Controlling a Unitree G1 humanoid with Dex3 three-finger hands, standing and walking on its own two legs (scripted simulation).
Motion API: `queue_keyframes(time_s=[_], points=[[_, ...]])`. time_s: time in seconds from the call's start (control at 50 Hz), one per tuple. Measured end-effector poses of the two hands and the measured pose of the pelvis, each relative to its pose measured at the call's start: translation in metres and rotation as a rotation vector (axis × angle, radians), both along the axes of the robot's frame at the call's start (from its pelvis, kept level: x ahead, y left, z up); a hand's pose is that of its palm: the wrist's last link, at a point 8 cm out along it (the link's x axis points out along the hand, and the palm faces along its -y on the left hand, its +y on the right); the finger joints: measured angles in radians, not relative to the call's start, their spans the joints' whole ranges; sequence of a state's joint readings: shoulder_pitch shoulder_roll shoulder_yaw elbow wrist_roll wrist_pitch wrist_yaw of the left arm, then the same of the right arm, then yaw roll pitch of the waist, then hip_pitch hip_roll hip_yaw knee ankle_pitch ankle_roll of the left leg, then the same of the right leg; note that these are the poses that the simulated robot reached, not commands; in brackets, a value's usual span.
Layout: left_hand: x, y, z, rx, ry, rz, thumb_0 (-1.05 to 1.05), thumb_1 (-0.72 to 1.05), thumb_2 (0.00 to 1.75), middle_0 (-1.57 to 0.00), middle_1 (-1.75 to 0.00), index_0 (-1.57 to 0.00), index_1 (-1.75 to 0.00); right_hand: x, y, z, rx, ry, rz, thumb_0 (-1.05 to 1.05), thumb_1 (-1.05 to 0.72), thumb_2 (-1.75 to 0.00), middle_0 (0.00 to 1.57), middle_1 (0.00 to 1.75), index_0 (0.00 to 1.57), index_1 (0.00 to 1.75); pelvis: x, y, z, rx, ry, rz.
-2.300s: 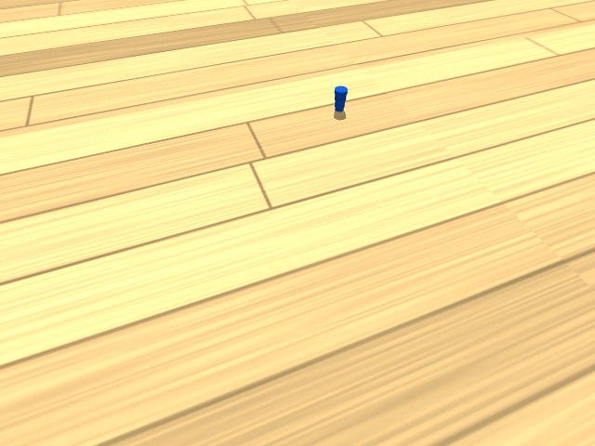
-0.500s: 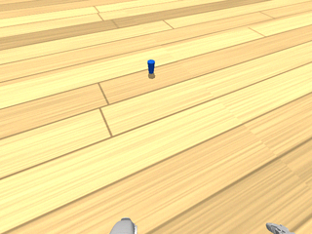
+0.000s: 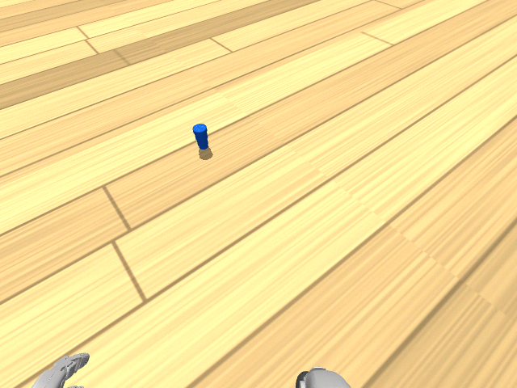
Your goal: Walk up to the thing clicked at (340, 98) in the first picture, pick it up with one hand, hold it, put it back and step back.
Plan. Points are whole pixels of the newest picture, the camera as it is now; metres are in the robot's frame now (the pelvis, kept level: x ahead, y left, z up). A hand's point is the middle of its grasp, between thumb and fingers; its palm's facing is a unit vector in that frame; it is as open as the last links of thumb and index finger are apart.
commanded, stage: walk up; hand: left
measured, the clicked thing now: (201, 137) +1.49 +0.27 -0.69
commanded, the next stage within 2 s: none
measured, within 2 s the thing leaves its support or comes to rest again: neither
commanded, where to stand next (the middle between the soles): +1.17 +0.05 m, yaw +0 degrees
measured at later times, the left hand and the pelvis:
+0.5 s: hand (95, 329) +0.28 +0.32 -0.15, palm faces +0.02 -0.93 -0.37, open 7.4 cm; pelvis +0.28 +0.03 -0.01, yaw +1 degrees
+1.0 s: hand (145, 175) +0.64 +0.27 -0.11, palm faces -0.02 -0.91 -0.41, open 7.4 cm; pelvis +0.52 +0.00 +0.00, yaw +0 degrees
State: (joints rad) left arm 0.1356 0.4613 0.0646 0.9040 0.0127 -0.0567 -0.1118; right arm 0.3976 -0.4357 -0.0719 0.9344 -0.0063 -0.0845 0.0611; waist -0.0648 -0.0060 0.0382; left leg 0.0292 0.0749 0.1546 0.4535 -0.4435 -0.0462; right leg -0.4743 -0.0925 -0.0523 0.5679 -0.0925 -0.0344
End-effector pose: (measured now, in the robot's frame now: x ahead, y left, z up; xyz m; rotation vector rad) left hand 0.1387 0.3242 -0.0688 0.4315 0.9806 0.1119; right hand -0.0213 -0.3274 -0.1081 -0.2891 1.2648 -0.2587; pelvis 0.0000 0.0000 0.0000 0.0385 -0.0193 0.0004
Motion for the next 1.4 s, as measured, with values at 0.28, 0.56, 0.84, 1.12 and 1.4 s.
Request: queue_keyframes(time_s=[0.28, 0.56, 0.84, 1.12, 1.4], points=[[0.070, -0.024, 0.002, -0.027, 0.061, 0.132, 0.00, 0.90, 0.90, -0.21, -0.30, -0.21, -0.30, 0.252, 0.000, 0.017, 0.039, -0.160, 0.147, 0.01, -0.90, -0.89, 0.20, 0.30, 0.20, 0.30, 0.147, -0.012, 0.018, -0.057, -0.011, 0.002], [0.174, 0.043, -0.046, -0.024, 0.239, 0.194, 0.01, 0.90, 0.90, -0.20, -0.30, -0.21, -0.30, 0.445, 0.046, 0.037, -0.051, -0.269, 0.177, 0.00, -0.90, -0.89, 0.20, 0.30, 0.21, 0.30, 0.305, 0.037, -0.001, -0.047, -0.016, 0.004], [0.387, 0.025, -0.009, -0.027, 0.117, 0.068, 0.01, 0.90, 0.90, -0.20, -0.30, -0.21, -0.30, 0.480, 0.035, 0.021, 0.004, -0.087, 0.052, 0.00, -0.90, -0.89, 0.20, 0.30, 0.21, 0.30, 0.440, 0.027, 0.015, -0.008, -0.017, -0.015], [0.510, -0.021, 0.010, -0.007, 0.011, 0.111, 0.00, 0.90, 0.90, -0.21, -0.30, -0.21, -0.30, 0.640, 0.003, 0.003, 0.042, -0.089, 0.109, 0.01, -0.90, -0.89, 0.20, 0.30, 0.20, 0.30, 0.567, -0.006, 0.015, -0.034, -0.027, 0.010], [0.556, 0.044, -0.041, -0.025, 0.208, 0.214, 0.01, 0.90, 0.90, -0.21, -0.30, -0.21, -0.30, 0.817, 0.041, 0.027, -0.057, -0.171, 0.196, 0.00, -0.90, -0.89, 0.20, 0.30, 0.21, 0.30, 0.697, 0.038, -0.002, -0.052, -0.016, 0.027]])
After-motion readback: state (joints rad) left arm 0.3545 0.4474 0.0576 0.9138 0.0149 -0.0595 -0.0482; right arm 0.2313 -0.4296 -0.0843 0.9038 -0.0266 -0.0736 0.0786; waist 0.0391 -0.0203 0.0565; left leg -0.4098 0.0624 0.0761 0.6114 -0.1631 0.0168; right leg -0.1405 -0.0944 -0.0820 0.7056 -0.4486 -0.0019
